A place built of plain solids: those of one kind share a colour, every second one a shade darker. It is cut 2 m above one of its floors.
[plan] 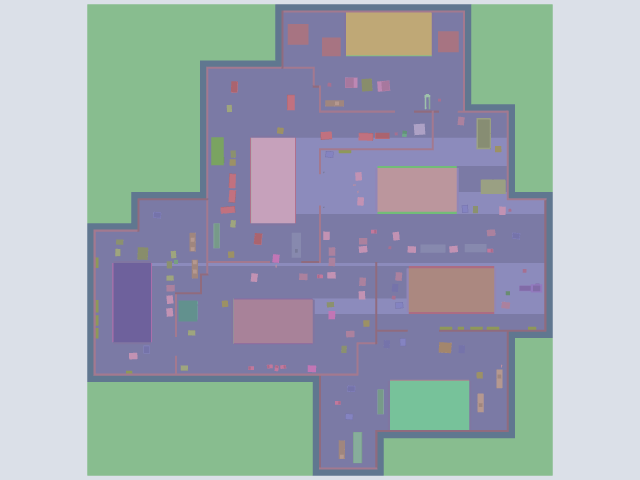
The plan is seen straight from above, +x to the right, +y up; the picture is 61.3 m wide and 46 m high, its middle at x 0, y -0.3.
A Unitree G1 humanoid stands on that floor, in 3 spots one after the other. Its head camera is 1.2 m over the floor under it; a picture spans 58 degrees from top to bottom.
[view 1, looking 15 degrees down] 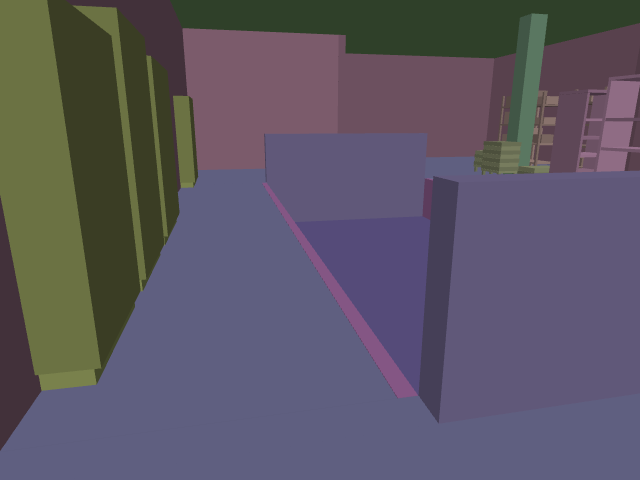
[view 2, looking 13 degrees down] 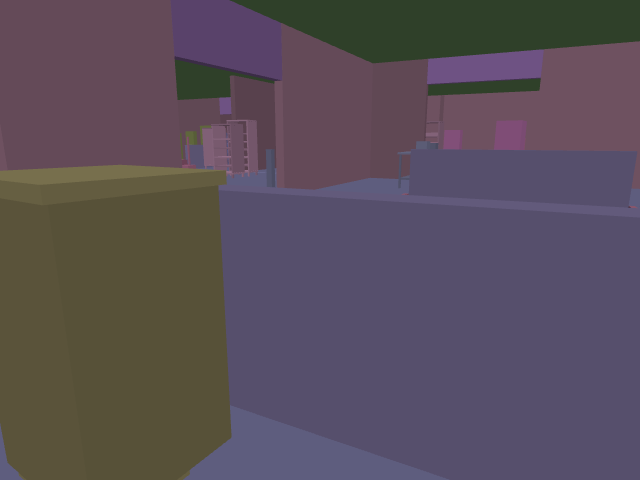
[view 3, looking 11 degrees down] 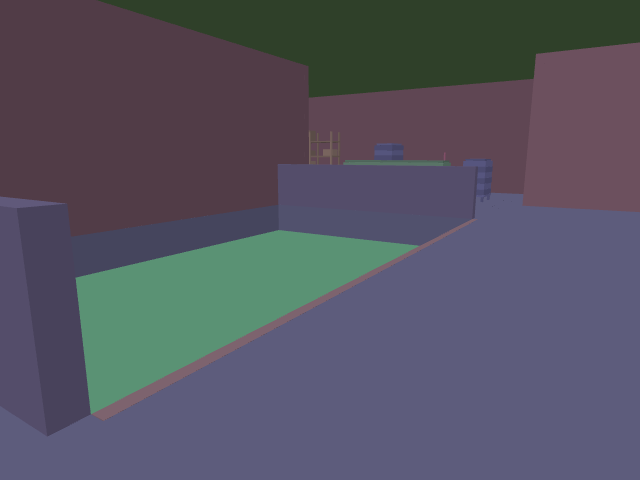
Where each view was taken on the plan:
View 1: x -20.60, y -11.70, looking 78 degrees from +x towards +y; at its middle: floor_pallet_well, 8.04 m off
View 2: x -5.10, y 11.10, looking -63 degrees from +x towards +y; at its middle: wall_low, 1.62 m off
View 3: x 15.30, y -11.90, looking -148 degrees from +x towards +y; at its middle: floor_dock_well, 9.65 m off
